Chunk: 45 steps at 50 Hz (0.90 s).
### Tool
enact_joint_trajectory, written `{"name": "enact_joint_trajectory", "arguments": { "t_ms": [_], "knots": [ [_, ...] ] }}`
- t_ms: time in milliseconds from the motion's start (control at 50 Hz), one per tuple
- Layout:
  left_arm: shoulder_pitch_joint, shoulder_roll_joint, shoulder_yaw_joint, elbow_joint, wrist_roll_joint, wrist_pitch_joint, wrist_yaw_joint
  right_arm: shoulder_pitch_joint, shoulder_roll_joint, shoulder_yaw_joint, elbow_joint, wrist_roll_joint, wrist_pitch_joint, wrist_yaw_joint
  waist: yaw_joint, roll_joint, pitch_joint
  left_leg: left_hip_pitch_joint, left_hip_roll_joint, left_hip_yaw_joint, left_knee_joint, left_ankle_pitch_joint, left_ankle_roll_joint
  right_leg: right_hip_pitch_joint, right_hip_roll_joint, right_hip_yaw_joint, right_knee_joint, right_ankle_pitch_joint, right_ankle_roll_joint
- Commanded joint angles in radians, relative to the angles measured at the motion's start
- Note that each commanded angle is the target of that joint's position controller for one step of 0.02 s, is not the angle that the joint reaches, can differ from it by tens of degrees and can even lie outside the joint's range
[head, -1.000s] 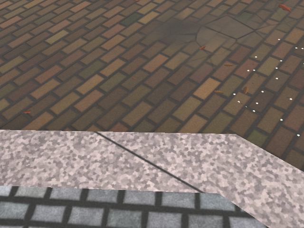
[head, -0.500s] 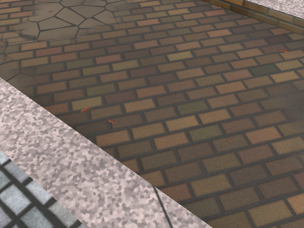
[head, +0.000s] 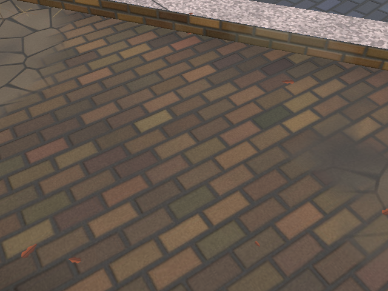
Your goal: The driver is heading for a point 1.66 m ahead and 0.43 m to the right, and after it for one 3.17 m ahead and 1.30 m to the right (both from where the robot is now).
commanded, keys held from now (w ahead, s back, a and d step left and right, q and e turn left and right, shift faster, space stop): w+e+shift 0.26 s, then e+shift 0.22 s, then q+shift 0.52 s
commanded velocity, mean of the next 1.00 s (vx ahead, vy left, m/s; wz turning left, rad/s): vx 0.49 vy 0.00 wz -0.32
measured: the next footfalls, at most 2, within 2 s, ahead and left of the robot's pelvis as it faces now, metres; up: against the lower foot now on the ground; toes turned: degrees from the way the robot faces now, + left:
right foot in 0.26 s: +0.38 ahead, -0.12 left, -0.14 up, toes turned -16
left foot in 0.58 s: +0.73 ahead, -0.10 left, -0.14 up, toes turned -39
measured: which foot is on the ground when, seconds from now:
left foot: down 0.00-0.26, up 0.28-0.56, down 0.58-0.94, up 0.96-1.00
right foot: up 0.00-0.24, down 0.26-0.58, up 0.60-0.88, down 0.90-1.00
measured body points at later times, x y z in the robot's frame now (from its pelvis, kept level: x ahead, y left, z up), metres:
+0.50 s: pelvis +0.40 -0.08 -0.15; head +0.44 -0.10 +0.30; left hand +0.46 +0.16 -0.28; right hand +0.59 -0.36 -0.18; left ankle +0.64 +0.02 -0.80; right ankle +0.34 -0.11 -0.87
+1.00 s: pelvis +0.58 -0.13 -0.14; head +0.61 -0.15 +0.31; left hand +0.83 +0.06 -0.22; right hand +0.58 -0.44 -0.25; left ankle +0.69 -0.05 -0.84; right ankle +0.57 -0.24 -0.87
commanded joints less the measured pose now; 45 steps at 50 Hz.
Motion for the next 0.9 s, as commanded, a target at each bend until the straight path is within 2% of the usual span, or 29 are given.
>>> {"name": "enact_joint_trajectory", "arguments": {
  "t_ms": [20,40,60,100,160,200,220,240,260,280,300,320,340,360,380,400,420,440,460,500,540,580,600,620,640,660,700,780,900],
  "knots": [
    [0.125,-0.013,0.001,-0.010,0.035,-0.004,-0.034,-0.203,-0.101,-0.014,-0.101,-0.022,-0.041,-0.023,0.120,0.063,0.038,-0.170,0.232,-0.051,-0.165,0.266,0.172,0.129,-0.027,-0.020,-0.034,0.292,0.004],
    [0.100,0.006,0.010,-0.013,0.026,-0.010,-0.046,-0.216,-0.098,-0.012,-0.111,-0.019,-0.046,-0.025,0.124,0.025,0.053,-0.188,0.191,0.006,-0.149,0.243,0.151,0.141,-0.016,-0.025,-0.136,0.423,-0.013],
    [0.042,0.012,0.017,-0.035,0.019,-0.016,-0.058,-0.191,-0.088,-0.012,-0.098,0.005,-0.049,-0.037,0.111,0.045,0.085,-0.124,0.221,-0.001,-0.132,0.196,0.118,0.078,-0.032,0.015,-0.198,0.513,-0.037],
    [-0.030,0.028,0.023,-0.069,0.013,-0.015,-0.081,-0.154,-0.122,-0.019,-0.087,0.018,-0.039,-0.051,0.097,0.054,0.115,-0.098,0.202,0.087,-0.094,0.104,0.056,0.137,-0.009,-0.007,-0.407,0.690,-0.059],
    [-0.020,0.054,0.037,-0.066,0.002,0.010,-0.098,-0.135,-0.176,-0.036,-0.088,0.035,-0.004,-0.036,0.092,0.043,0.114,0.075,0.244,0.122,0.063,0.259,0.034,0.165,0.025,-0.094,-0.488,0.595,-0.053],
    [0.095,0.079,0.054,-0.027,0.019,0.031,-0.085,-0.141,-0.191,-0.034,-0.100,0.052,0.010,-0.021,0.138,0.032,0.076,0.163,0.262,0.135,0.313,0.589,0.017,0.258,0.069,-0.172,-0.546,0.517,-0.065],
    [0.235,0.099,0.067,0.021,0.022,0.041,-0.077,-0.155,-0.186,-0.027,-0.093,0.052,0.012,-0.014,0.193,0.062,0.027,0.141,0.280,0.115,0.513,0.714,0.015,0.397,0.080,-0.195,-0.544,0.483,-0.096],
    [0.457,0.168,0.098,0.097,0.016,0.044,-0.060,-0.200,-0.161,-0.017,-0.090,0.051,0.004,-0.010,0.286,0.074,-0.052,0.010,0.259,0.072,0.810,0.778,0.017,0.668,0.109,-0.192,-0.539,0.446,-0.143],
    [0.653,0.190,0.105,0.180,0.024,0.029,-0.051,-0.335,-0.112,-0.004,-0.103,0.064,-0.010,-0.009,0.430,-0.170,0.008,-0.241,0.058,0.084,1.448,0.200,-0.037,0.867,0.076,-0.129,-0.764,0.613,-0.249],
    [0.568,0.220,0.079,0.204,0.044,0.003,-0.073,-0.275,0.045,0.032,-0.185,0.018,-0.040,-0.014,0.238,-0.476,0.096,-0.781,-0.087,-0.055,1.818,-0.520,-0.039,1.069,0.112,0.029,-0.463,0.941,-0.264],
    [0.539,0.177,0.051,0.167,0.037,-0.015,-0.083,-0.190,0.051,0.058,-0.250,0.014,-0.072,-0.016,0.159,-0.437,-0.162,-0.892,-0.078,-0.250,1.803,-0.519,-0.023,1.180,0.053,0.316,-0.439,0.883,-0.376],
    [0.498,0.167,0.057,0.119,0.035,-0.021,-0.077,-0.218,-0.004,0.058,-0.301,0.034,-0.089,-0.016,0.153,-0.225,-0.287,-0.946,-0.062,-0.318,1.685,-0.486,-0.012,1.214,-0.065,0.579,-0.621,0.460,-0.457],
    [0.383,0.122,0.045,0.093,0.025,-0.022,-0.068,-0.369,-0.032,0.048,-0.318,0.044,-0.083,-0.026,0.122,0.097,-0.188,-0.999,-0.031,-0.276,1.513,-0.362,0.001,1.070,-0.093,0.703,-0.789,0.133,-0.395],
    [0.289,0.213,0.061,0.080,0.032,-0.033,-0.057,-0.351,-0.004,0.057,-0.336,0.079,-0.076,-0.037,0.035,0.075,-0.155,-1.022,-0.027,-0.323,1.520,-0.309,-0.021,0.917,-0.226,0.952,-0.812,0.055,-0.466],
    [0.211,0.205,0.052,0.054,0.040,-0.045,-0.047,-0.321,-0.023,0.058,-0.315,0.057,-0.052,-0.045,0.004,0.204,-0.106,-0.990,0.023,-0.354,1.519,-0.337,-0.042,0.744,-0.272,0.978,-0.760,0.228,-0.464],
    [0.144,0.158,0.036,0.021,0.051,-0.051,-0.043,-0.294,-0.055,0.051,-0.293,0.040,-0.030,-0.040,-0.034,0.281,-0.045,-0.914,0.068,-0.386,1.393,-0.301,-0.017,0.532,-0.233,0.853,-0.700,0.314,-0.404],
    [0.067,0.121,0.021,-0.017,0.048,-0.062,-0.021,-0.328,-0.129,0.024,-0.289,0.038,-0.024,-0.043,-0.055,0.346,0.031,-0.752,0.084,-0.388,1.064,-0.113,-0.008,0.284,-0.098,0.652,-0.761,0.303,-0.302],
    [0.011,0.127,0.021,-0.029,0.021,-0.053,0.018,-0.417,-0.128,0.025,-0.342,0.001,-0.028,-0.052,-0.042,0.251,0.127,-0.548,0.060,-0.303,0.673,0.036,-0.049,0.028,0.061,0.443,-0.817,0.337,-0.243],
    [0.045,0.103,0.018,-0.012,0.026,-0.041,0.052,-0.476,-0.065,0.034,-0.352,-0.032,-0.035,-0.054,0.017,0.140,0.083,-0.278,-0.007,-0.246,0.471,0.285,-0.074,-0.104,0.200,0.303,-0.792,0.367,-0.197],
    [0.155,0.093,0.024,0.056,0.023,-0.021,0.072,-0.408,0.011,0.037,-0.349,0.007,-0.024,-0.045,0.047,0.007,-0.059,-0.076,-0.114,-0.178,0.271,0.598,-0.109,0.012,0.212,0.239,-0.712,0.296,-0.138],
    [0.186,0.056,0.032,0.077,0.001,-0.013,0.073,-0.360,-0.007,0.020,-0.326,0.023,0.002,-0.048,0.054,-0.018,-0.099,-0.082,-0.109,-0.208,0.127,0.599,-0.102,0.241,0.180,0.261,-0.614,0.282,-0.107],
    [0.177,-0.026,0.026,0.076,0.013,-0.013,0.065,-0.208,-0.031,0.002,-0.260,-0.012,-0.003,-0.038,-0.004,-0.056,-0.140,-0.010,-0.097,-0.193,0.043,0.641,-0.034,0.401,0.208,0.221,-0.404,0.410,-0.047],
    [0.235,-0.083,0.014,0.071,0.039,-0.012,0.048,-0.074,-0.064,0.000,-0.209,-0.028,-0.007,-0.021,-0.016,0.096,-0.254,0.187,0.066,-0.376,0.097,1.025,0.074,0.343,0.274,0.168,-0.067,0.044,0.009],
    [0.464,-0.135,-0.004,0.103,0.038,-0.010,0.026,-0.068,-0.054,0.017,-0.170,-0.040,-0.008,0.001,0.099,0.392,-0.350,0.307,0.300,-0.798,0.045,1.204,0.294,0.197,0.352,0.180,0.216,-0.558,0.062],
    [0.512,-0.085,-0.009,0.121,0.033,0.000,0.004,-0.143,-0.028,0.022,-0.175,-0.012,-0.009,0.017,0.144,0.324,-0.331,0.256,0.339,-0.977,-0.017,0.759,0.359,0.104,0.241,0.183,0.255,-0.493,0.069],
    [0.328,-0.019,0.007,0.095,0.032,0.018,0.004,-0.213,-0.001,0.016,-0.199,0.016,0.008,0.020,0.091,0.191,-0.195,0.131,0.253,-0.921,-0.058,0.378,0.337,0.042,0.213,0.121,0.273,-0.417,0.095],
    [0.060,0.043,0.028,-0.011,0.051,0.038,0.021,-0.303,-0.076,-0.004,-0.253,0.015,0.048,0.007,0.068,0.060,-0.089,-0.083,0.176,-0.862,-0.126,0.080,0.271,0.025,0.198,0.094,0.158,-0.306,0.091],
    [-0.027,-0.026,0.008,-0.038,0.042,0.039,0.031,-0.269,-0.121,-0.029,-0.246,0.008,0.094,-0.016,0.083,0.164,-0.094,-0.280,0.031,-0.682,-0.158,0.106,0.200,0.295,0.232,0.042,-0.302,-0.344,0.070],
    [-0.033,0.036,0.019,-0.029,0.031,0.031,0.013,-0.231,-0.153,-0.051,-0.263,0.047,0.137,-0.056,0.108,0.190,-0.134,-0.350,0.012,-0.764,-0.170,-0.158,0.137,0.557,0.225,0.082,-0.676,-0.085,0.034]
  ]
}}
